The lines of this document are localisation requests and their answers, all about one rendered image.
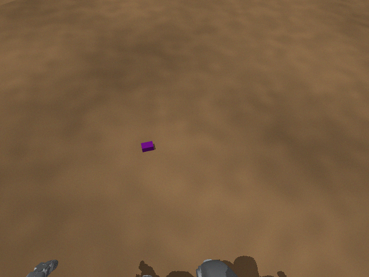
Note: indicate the left robot hand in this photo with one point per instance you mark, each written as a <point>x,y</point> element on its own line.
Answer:
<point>44,269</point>

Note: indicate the small box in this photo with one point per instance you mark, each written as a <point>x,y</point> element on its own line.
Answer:
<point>147,146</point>

